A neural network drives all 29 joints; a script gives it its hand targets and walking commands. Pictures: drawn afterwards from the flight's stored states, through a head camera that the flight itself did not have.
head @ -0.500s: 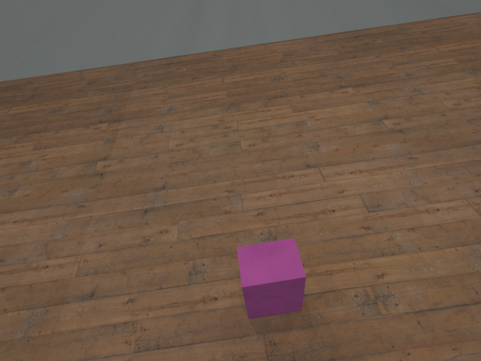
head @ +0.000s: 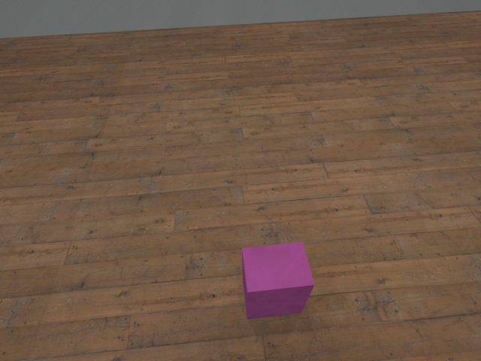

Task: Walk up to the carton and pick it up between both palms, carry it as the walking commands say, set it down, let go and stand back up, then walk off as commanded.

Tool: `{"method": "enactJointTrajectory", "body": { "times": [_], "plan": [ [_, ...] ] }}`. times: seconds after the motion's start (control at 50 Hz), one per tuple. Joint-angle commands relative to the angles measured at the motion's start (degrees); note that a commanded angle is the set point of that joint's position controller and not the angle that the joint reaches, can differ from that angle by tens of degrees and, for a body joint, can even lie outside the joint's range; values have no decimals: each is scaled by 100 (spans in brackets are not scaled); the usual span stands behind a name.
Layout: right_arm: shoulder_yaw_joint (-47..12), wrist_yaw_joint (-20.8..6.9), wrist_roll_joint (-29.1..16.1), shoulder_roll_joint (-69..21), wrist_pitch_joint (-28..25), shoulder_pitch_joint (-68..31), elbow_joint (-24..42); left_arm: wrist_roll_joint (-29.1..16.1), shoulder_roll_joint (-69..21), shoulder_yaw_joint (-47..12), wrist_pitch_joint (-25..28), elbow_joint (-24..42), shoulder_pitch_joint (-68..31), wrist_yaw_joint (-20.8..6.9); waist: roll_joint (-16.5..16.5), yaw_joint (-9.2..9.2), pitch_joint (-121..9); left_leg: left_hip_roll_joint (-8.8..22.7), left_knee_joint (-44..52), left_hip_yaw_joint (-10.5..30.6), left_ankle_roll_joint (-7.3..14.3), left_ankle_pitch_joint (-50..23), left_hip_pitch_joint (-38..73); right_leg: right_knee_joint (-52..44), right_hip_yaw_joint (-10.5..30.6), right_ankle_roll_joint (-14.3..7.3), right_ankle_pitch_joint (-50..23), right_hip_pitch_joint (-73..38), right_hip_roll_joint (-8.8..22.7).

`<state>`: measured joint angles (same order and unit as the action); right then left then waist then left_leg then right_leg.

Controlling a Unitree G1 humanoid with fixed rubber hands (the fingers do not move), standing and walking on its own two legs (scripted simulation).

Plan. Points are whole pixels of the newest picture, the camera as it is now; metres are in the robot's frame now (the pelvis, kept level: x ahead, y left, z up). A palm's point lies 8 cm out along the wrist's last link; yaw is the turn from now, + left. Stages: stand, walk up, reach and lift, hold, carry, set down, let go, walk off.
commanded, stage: walk up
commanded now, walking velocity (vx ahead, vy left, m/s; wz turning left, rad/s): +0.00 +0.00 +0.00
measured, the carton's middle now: (273, 282) +0.50 -0.08 -0.62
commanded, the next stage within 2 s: none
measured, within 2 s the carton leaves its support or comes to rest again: neither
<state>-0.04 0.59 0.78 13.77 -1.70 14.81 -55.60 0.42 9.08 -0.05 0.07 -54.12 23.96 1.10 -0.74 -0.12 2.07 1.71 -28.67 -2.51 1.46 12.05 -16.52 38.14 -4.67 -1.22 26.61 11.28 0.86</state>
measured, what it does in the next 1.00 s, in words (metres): steps to the right: right foot, then right foot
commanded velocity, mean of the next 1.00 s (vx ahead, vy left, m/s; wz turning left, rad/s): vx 0.13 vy -0.09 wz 0.04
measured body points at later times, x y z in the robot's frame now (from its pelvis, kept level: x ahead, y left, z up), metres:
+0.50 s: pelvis -0.01 -0.02 +0.00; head +0.00 -0.04 +0.45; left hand +0.02 +0.21 -0.14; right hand +0.03 -0.27 -0.16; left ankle +0.03 +0.10 -0.74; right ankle -0.01 -0.11 -0.74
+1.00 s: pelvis +0.09 -0.10 +0.00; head +0.10 -0.11 +0.45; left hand +0.06 +0.12 -0.15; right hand +0.11 -0.35 -0.15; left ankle +0.08 +0.03 -0.70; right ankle +0.01 -0.20 -0.74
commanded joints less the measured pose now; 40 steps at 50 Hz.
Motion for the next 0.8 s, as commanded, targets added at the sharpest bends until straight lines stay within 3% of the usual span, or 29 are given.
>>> {"method": "enactJointTrajectory", "body": {
  "times": [0.0,0.02,0.08,0.1,0.12,0.14,0.2,0.26,0.32,0.34,0.38,0.4,0.42,0.44,0.46,0.48,0.5,0.54,0.58,0.6,0.62,0.64,0.66,0.68,0.7,0.72,0.74,0.76,0.78],
  "plan": [
    [192,205,-34,344,138,135,-12,-4,232,216,-126,-49,501,73,-601,153,-167,1104,878,906,454,-2402,563,-522,257,153,-698,239,65],
    [224,210,-38,323,153,62,45,-6,211,196,-123,-118,477,89,-825,140,-157,956,868,765,412,-2143,521,-744,97,150,-1015,162,38],
    [229,183,-66,274,257,-198,141,29,388,211,-123,-149,251,102,-357,167,67,723,869,891,226,-403,61,-1539,334,0,-1640,-98,293],
    [179,184,-64,99,258,-168,119,40,524,240,-73,-105,230,110,-169,165,161,527,633,682,70,-534,36,-1865,672,-64,-1725,-39,544],
    [167,168,-63,15,264,-112,130,38,689,269,-36,-88,33,122,247,98,63,277,449,496,-12,-571,143,-2020,845,-129,-1649,-66,751],
    [201,154,-30,22,267,81,79,43,797,281,-12,-26,-204,126,410,-10,75,143,373,366,-91,-362,183,-2117,921,-178,-1492,-67,883],
    [214,148,-30,124,304,292,-22,62,751,250,4,-27,-358,90,674,-59,224,139,438,233,-152,-143,347,-2318,1013,-306,-934,154,967],
    [196,118,-7,2,296,387,-82,67,557,206,26,-49,-346,125,862,-40,252,230,490,259,-141,-386,379,-2405,986,-243,-875,263,862],
    [207,112,-4,104,241,287,-99,33,657,226,51,-83,-342,135,845,1,140,202,507,181,-189,-373,377,-2397,937,-248,-955,95,848],
    [211,108,9,94,225,287,-119,38,669,234,59,-55,-335,130,697,-14,118,208,507,157,-183,-343,367,-2422,1009,-261,-914,98,890],
    [186,97,8,58,200,218,-109,25,647,229,38,-53,-320,134,787,7,91,233,528,187,-181,-418,413,-2353,949,-264,-1008,82,871],
    [192,112,32,-4,191,538,-138,17,600,295,-69,-12,-313,99,1149,-69,61,146,330,-171,-232,132,351,-2197,652,-178,-761,45,744],
    [413,216,103,679,309,1166,-218,143,1041,507,-227,191,-526,-105,1761,-230,-204,568,292,343,-47,1697,937,-1627,365,-105,1088,910,404],
    [505,250,131,898,372,1467,-382,185,865,465,-292,376,-814,-160,1106,-383,180,1140,645,1219,208,2725,1104,-884,68,34,1446,1831,172],
    [564,298,180,1066,372,1565,-385,141,626,462,-308,536,-922,-188,-407,-464,203,1989,1503,2348,523,3423,967,589,-244,164,650,2019,-78],
    [610,348,174,1193,327,1391,-312,131,639,529,-312,580,-883,-229,-792,-427,462,2668,2175,3203,800,3656,455,1883,355,205,584,2098,54],
    [607,382,102,1219,231,867,-242,120,657,533,-286,565,-674,-244,-966,-164,577,2759,2258,2983,800,3413,148,2385,929,174,274,2086,313],
    [505,315,112,911,161,363,-85,127,544,434,-238,428,-481,-298,-758,29,614,2080,1979,2075,485,2752,-295,1711,813,239,10,1647,359],
    [469,269,92,862,119,103,-31,66,469,321,-184,331,-452,-281,-1026,105,533,1500,1677,1319,251,2058,-446,608,578,265,151,951,313],
    [478,230,93,847,109,305,-87,58,432,328,-158,334,-490,-291,-1062,34,468,1408,1608,1205,299,1956,-371,307,271,349,108,735,155],
    [448,208,119,784,127,661,-175,81,447,336,-127,339,-541,-292,-881,-47,378,1373,1493,1347,334,1852,-198,64,82,381,35,743,-1],
    [478,190,111,884,148,716,-187,71,442,319,-94,329,-537,-284,-1124,-117,124,1208,1198,1122,344,1756,74,-541,-93,421,-103,503,-52],
    [495,174,90,950,171,582,-162,45,478,329,-51,242,-401,-267,-1108,36,184,1128,1021,1013,260,1643,-240,-1111,-97,382,-423,3,-81],
    [472,131,82,810,156,458,-71,22,474,317,12,115,-98,-225,-1028,213,-112,908,690,636,148,1336,-483,-1795,-124,272,-809,-852,40],
    [380,102,112,522,143,457,-51,-2,778,382,82,-38,384,-168,-351,422,-486,577,-251,248,0,1117,-859,-2235,502,182,-818,-1627,657],
    [295,58,79,149,138,263,191,92,1318,547,108,-164,1037,-103,1153,666,-536,57,-1682,-378,-224,1775,-1850,-2846,2097,-126,-366,-1891,1929],
    [314,77,70,177,192,-230,425,78,1496,541,62,-189,897,-47,1427,702,-217,263,-2458,-35,-217,2062,-2229,-2875,2264,-375,-19,-1390,2248],
    [383,38,60,299,227,-438,480,77,1284,501,45,-203,737,-25,922,533,66,276,-2775,110,-206,1841,-2367,-2888,1988,-337,-47,-1243,2090],
    [419,5,61,274,269,-450,475,74,1105,453,47,-165,551,-9,661,516,150,377,-2826,259,-189,1510,-2341,-3028,1595,-21,258,-1146,1961]
  ]
}}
